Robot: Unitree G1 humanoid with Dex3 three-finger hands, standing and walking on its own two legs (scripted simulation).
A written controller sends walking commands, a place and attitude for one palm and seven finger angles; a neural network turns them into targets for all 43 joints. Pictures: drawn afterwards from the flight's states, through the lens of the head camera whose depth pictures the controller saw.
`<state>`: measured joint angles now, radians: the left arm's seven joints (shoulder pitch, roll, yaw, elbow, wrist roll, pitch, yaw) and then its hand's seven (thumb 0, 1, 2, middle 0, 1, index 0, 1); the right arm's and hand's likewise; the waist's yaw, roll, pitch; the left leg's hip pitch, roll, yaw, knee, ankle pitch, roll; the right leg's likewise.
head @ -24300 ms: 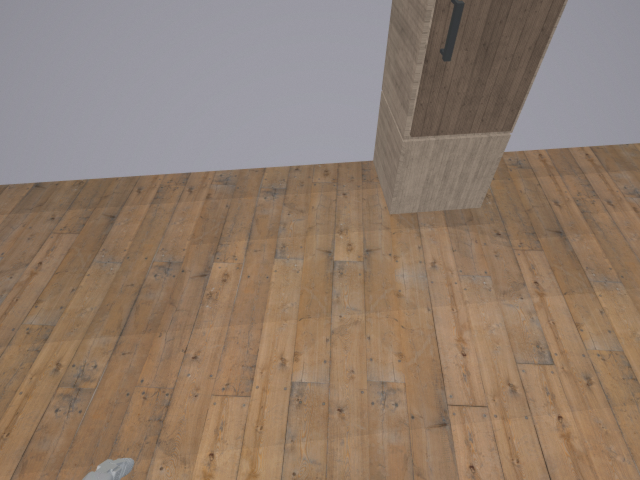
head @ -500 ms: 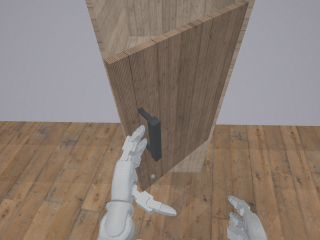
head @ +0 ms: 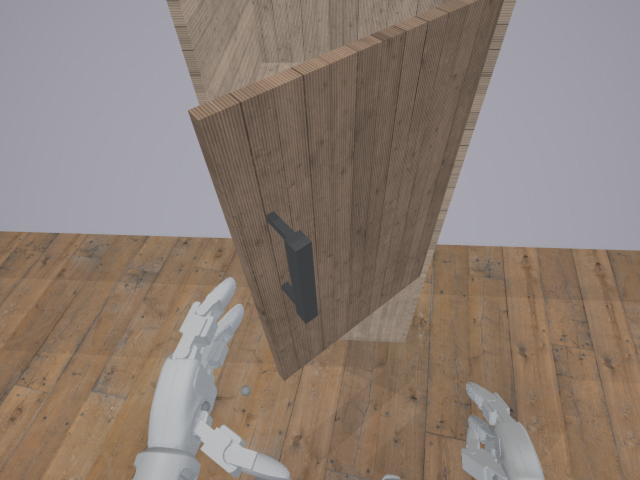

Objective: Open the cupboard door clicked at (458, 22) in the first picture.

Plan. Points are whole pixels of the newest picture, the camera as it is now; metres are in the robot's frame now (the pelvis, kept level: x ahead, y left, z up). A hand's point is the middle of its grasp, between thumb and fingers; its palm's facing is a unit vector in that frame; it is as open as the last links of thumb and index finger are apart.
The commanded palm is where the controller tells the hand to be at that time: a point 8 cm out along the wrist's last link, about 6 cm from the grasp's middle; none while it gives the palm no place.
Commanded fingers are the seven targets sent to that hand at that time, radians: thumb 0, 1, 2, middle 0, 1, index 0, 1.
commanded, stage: slide the hand sideways off the handle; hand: left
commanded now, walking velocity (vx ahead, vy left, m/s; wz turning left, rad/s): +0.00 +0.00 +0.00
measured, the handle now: (293, 271) +0.34 +0.06 +0.09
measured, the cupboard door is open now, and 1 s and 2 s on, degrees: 42 42 42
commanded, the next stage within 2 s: draw the hand back to the body in 0.04 s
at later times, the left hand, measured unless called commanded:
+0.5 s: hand (188, 387) +0.19 +0.13 +0.12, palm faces -0.02 -1.00 -0.05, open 16.3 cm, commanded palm +0.16 +0.20 +0.13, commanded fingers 0.00 -0.50 0.30 -0.15 -0.30 -0.15 -0.30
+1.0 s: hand (56, 366) +0.19 +0.23 +0.16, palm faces +0.25 -0.90 -0.35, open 13.2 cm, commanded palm +0.15 +0.28 +0.19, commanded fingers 0.00 0.34 0.66 -0.18 -0.30 -0.18 -0.30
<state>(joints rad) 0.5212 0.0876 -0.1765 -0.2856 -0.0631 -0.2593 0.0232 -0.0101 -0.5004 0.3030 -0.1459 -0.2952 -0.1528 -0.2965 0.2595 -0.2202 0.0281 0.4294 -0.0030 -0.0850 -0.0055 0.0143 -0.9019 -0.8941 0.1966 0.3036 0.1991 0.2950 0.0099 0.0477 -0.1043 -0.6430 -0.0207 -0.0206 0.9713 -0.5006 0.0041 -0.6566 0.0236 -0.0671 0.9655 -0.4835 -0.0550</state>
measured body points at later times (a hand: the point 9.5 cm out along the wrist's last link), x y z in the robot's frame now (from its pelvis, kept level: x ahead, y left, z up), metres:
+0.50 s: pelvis +0.00 +0.01 +0.01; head +0.01 -0.01 +0.46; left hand +0.19 +0.19 +0.12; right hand +0.18 -0.20 -0.06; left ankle -0.01 +0.12 -0.68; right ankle +0.00 -0.08 -0.68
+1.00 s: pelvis +0.01 +0.03 +0.05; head +0.00 +0.01 +0.50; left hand +0.17 +0.28 +0.18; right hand +0.19 -0.18 -0.03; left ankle -0.01 +0.12 -0.68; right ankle +0.00 -0.08 -0.68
